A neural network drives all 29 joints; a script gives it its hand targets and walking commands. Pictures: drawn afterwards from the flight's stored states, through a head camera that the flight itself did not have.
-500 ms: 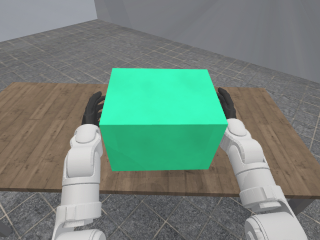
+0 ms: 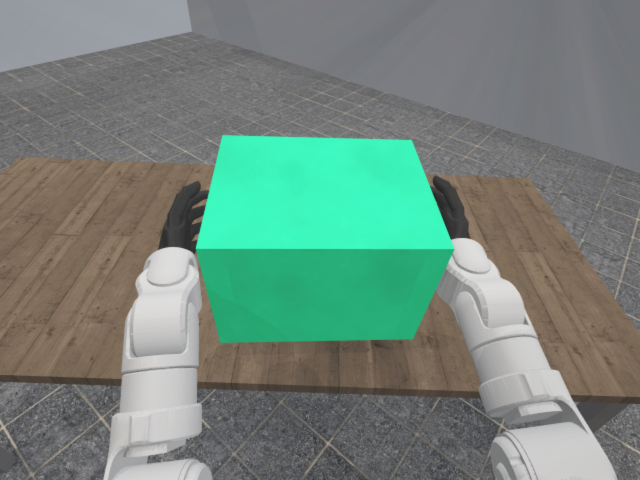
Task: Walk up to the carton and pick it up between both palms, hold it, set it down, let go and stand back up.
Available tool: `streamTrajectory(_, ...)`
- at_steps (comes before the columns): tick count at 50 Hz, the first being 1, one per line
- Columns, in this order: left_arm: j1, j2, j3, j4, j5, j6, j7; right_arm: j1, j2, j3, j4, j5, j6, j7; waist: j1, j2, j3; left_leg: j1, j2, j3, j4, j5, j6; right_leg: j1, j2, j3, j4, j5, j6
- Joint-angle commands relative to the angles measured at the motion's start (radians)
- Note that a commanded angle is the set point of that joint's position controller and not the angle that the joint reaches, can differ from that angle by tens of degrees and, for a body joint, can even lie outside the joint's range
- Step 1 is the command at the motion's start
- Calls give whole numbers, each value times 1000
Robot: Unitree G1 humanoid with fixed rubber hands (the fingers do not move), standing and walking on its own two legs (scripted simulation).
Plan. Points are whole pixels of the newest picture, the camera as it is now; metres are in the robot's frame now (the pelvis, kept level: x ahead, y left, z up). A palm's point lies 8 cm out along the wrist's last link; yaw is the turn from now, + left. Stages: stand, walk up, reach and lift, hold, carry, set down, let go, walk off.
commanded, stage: hold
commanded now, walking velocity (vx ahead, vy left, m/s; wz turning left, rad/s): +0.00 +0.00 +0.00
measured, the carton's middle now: (318, 238) +0.37 +0.00 +0.16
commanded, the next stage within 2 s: none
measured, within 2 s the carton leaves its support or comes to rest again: neither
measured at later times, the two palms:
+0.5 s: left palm (180, 248) +0.35 +0.16 +0.17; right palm (451, 238) +0.35 -0.16 +0.16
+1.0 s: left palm (181, 248) +0.35 +0.16 +0.17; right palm (451, 240) +0.35 -0.16 +0.16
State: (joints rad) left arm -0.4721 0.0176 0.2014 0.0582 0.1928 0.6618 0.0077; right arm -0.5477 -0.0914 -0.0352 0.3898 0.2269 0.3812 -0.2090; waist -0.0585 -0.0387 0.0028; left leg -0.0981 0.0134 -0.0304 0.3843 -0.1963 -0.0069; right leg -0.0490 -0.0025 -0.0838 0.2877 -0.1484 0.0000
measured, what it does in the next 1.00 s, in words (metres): stands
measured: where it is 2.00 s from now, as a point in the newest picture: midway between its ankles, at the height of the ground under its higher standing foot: outside the picture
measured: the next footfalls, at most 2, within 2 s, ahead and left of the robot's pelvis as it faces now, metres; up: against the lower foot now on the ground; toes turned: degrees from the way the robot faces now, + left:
none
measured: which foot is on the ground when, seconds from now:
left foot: down 0.00-1.00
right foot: down 0.00-1.00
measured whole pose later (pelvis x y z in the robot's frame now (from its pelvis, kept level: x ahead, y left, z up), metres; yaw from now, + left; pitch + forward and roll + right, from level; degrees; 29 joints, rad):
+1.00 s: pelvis -0.01 +0.00 +0.00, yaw -1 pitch -5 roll -1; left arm -0.50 0.02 0.21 0.09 0.19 0.66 0.01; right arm -0.57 -0.09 -0.05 0.41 0.21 0.38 -0.21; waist -0.04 -0.03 0.00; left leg -0.11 0.02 -0.02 0.37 -0.18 -0.01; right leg -0.07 0.00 -0.07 0.30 -0.14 0.00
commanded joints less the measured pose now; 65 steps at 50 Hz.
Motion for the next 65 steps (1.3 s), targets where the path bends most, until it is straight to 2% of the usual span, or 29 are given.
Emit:
streamTrajectory(1, -777, -571, -563, -252, -184, -77, -124, -864, 564, 454, -427, 105, -83, 151, -1, 104, -513, 176, -53, -6, -14, 446, -64, 111, 75, 17, 1, 267, 21)
streamTrajectory(9, -763, -565, -567, -262, -194, -65, -116, -873, 567, 469, -457, 106, -78, 155, 19, 77, -531, 147, -53, 6, -27, 385, -42, 118, 68, 34, -2, 253, 21)
streamTrajectory(18, -774, -550, -532, -226, -187, -64, -136, -869, 585, 453, -420, 85, -69, 144, 7, 52, -530, 110, -63, 15, -47, 322, -26, 163, 53, 45, 0, 272, 33)
streamTrajectory(27, -794, -547, -516, -204, -179, -74, -149, -873, 597, 444, -393, 75, -74, 138, -2, 60, -515, 103, -68, 12, -50, 315, -28, 176, 50, 38, 4, 281, 38)
streamTrajectory(43, -816, -567, -527, -189, -184, -81, -135, -902, 600, 440, -380, 75, -88, 148, 7, 72, -520, 121, -60, 11, -47, 312, -29, 132, 57, 31, -2, 222, 29)
streamTrajectory(58, -814, -567, -526, -191, -184, -83, -134, -898, 600, 441, -375, 78, -90, 147, 4, 69, -527, 125, -61, 11, -43, 329, -30, 142, 57, 33, 0, 241, 31)
streamTrajectory(59, -780, -573, -553, -211, -202, -92, -129, -843, 612, 440, -378, 70, -92, 151, -21, 74, -550, 130, -53, 13, -36, 341, -32, 120, 61, 21, 11, 251, 29)
streamTrajectory(60, -766, -570, -562, -235, -211, -97, -124, -817, 607, 446, -394, 70, -95, 153, -15, 84, -566, 150, -53, 10, -27, 395, -36, 117, 60, 25, 13, 293, 26)
streamTrajectory(62, -756, -590, -598, -267, -228, -99, -118, -807, 597, 454, -433, 85, -99, 151, -30, 110, -587, 169, -55, 5, -7, 436, -47, 133, 60, 26, 19, 343, 24)
streamTrajectory(63, -742, -584, -591, -255, -218, -95, -119, -826, 591, 468, -459, 88, -95, 149, -24, 101, -560, 151, -56, 4, -11, 433, -49, 138, 61, 26, 19, 347, 31)
streamTrajectory(64, -736, -560, -564, -235, -205, -93, -121, -817, 583, 459, -431, 84, -85, 147, -22, 74, -523, 125, -57, 4, -19, 389, -39, 136, 59, 31, 11, 336, 36)
streamTrajectory(65, -716, -542, -534, -189, -183, -85, -125, -820, 581, 465, -427, 67, -79, 147, -3, 57, -473, 97, -56, 6, -47, 333, -28, 131, 55, 27, 8, 299, 39)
